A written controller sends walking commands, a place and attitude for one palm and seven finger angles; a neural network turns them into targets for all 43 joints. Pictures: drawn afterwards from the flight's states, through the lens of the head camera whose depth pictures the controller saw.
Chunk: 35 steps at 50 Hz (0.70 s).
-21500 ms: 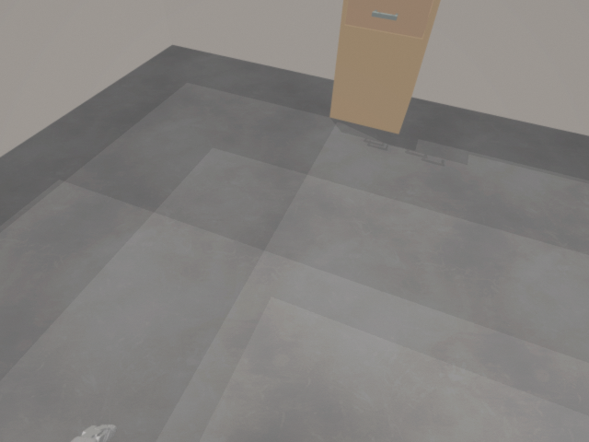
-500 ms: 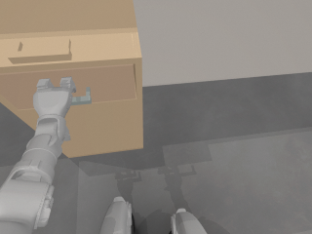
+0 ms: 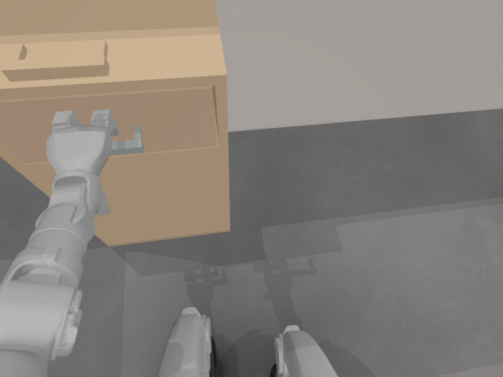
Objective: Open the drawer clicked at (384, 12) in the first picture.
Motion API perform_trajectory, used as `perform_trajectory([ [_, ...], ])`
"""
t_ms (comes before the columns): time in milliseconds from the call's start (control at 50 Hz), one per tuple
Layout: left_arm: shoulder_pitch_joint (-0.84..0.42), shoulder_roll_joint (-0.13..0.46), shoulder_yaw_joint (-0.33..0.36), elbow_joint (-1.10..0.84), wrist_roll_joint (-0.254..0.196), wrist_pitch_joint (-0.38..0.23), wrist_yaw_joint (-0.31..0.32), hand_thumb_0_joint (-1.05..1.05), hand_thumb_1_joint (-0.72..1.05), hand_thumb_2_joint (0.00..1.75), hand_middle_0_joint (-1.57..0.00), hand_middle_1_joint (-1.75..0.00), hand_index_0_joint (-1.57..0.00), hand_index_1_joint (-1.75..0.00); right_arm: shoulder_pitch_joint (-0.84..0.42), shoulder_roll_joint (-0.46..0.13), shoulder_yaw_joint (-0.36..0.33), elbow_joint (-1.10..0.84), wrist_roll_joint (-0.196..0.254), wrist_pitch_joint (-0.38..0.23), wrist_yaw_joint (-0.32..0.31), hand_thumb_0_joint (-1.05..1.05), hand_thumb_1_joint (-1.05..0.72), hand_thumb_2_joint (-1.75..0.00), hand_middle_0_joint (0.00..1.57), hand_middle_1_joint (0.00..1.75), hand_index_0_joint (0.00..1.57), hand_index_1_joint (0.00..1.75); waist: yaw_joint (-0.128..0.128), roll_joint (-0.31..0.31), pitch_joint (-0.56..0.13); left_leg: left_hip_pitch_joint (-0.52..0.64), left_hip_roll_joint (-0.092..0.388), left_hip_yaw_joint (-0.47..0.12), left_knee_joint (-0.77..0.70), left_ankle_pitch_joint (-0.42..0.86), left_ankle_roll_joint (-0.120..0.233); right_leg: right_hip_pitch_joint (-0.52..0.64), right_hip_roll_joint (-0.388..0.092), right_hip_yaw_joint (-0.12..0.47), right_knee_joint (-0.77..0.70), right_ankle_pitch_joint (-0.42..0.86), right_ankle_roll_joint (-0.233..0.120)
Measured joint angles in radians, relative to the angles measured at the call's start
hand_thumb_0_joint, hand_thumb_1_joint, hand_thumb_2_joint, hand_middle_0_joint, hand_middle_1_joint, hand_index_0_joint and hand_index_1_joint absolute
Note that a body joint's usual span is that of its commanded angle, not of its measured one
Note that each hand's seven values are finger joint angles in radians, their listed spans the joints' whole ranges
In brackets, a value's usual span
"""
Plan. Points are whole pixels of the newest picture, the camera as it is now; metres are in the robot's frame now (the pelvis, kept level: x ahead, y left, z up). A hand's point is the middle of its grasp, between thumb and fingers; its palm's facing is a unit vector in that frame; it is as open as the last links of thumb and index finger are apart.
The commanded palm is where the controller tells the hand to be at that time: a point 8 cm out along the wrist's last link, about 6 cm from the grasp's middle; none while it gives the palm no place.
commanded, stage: lower the fingers behind the handle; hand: left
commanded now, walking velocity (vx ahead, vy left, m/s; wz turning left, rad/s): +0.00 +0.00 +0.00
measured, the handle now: (108, 141) +0.52 +0.26 -0.01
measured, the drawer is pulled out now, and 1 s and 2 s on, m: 0.00 0.00 0.00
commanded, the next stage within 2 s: lift the fingers back up to retry in 0.04 s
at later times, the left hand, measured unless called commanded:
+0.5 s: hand (84, 163) +0.45 +0.28 +0.00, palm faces -0.04 -0.06 -1.00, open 13.8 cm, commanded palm +0.44 +0.27 +0.07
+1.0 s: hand (77, 153) +0.45 +0.27 +0.04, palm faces -0.06 -0.08 -1.00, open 13.8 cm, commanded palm +0.44 +0.27 +0.10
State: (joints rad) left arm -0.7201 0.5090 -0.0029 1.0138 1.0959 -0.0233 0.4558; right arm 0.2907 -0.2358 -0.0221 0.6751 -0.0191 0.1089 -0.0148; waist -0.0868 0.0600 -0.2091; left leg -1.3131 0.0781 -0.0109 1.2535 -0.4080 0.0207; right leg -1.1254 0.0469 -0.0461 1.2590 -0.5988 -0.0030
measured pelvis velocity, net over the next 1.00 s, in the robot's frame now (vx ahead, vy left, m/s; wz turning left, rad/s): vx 0.04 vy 0.01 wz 0.01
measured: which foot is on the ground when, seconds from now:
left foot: down 0.00-1.00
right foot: down 0.00-1.00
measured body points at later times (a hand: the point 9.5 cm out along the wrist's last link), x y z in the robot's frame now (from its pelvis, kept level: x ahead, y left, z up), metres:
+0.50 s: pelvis +0.02 +0.01 +0.03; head +0.14 +0.03 +0.47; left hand +0.45 +0.28 +0.06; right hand +0.06 -0.26 -0.09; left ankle +0.08 +0.11 -0.62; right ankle +0.00 -0.12 -0.62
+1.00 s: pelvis +0.04 +0.01 +0.06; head +0.13 +0.03 +0.50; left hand +0.45 +0.27 +0.10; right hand +0.10 -0.25 -0.06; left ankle +0.08 +0.11 -0.62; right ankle +0.00 -0.12 -0.62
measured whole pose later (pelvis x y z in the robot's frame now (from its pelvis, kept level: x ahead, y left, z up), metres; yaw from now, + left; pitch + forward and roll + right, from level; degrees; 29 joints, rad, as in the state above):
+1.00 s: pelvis +0.04 +0.01 +0.06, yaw +1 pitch +20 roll -3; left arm -0.55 0.46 0.01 0.91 1.08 -0.08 0.41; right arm 0.30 -0.23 -0.06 0.67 -0.01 0.15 -0.02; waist -0.07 0.05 -0.17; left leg -0.96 0.06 0.02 0.96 -0.36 0.03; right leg -0.76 0.03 -0.02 0.91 -0.50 0.02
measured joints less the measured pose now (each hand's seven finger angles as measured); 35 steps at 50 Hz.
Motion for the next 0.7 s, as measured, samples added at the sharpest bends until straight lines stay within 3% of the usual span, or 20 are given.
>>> perform_trajectory([
  [260, 0.035, 0.000, 0.017, -0.043, -0.006, -0.014, -0.006, 0.00, -0.49, 0.30, -0.23, -1.31, -0.32, -1.20, 0.002, -0.002, -0.007, 0.001, 0.002, 0.012, -0.003, 0.00, -0.91, -0.90, 0.21, 0.30, 0.21, 0.30, -0.002, -0.001, 0.008, 0.023, 0.001, 0.003, -0.016, -0.002, 0.003, 0.024, 0.001, 0.004, -0.024, 0.004, 0.003],
  [460, 0.103, -0.004, 0.049, -0.075, -0.019, -0.029, -0.035, 0.00, -0.49, 0.30, -0.27, -1.23, -0.32, -1.20, 0.011, 0.009, -0.017, 0.009, 0.002, 0.016, -0.015, 0.00, -0.91, -0.90, 0.21, 0.30, 0.21, 0.30, -0.006, -0.004, 0.031, 0.132, 0.002, 0.015, -0.115, 0.017, 0.006, 0.133, 0.004, 0.015, -0.143, 0.044, 0.009],
  [700, 0.148, -0.025, 0.019, -0.133, -0.038, -0.019, -0.035, 0.00, -0.49, 0.30, -0.31, -1.20, -0.32, -1.20, 0.018, 0.008, -0.042, 0.038, 0.002, 0.022, -0.014, 0.00, -0.91, -0.90, 0.21, 0.30, 0.21, 0.30, 0.010, -0.008, 0.043, 0.273, -0.012, 0.019, -0.226, 0.034, 0.012, 0.286, -0.007, 0.017, -0.283, 0.079, 0.017],
])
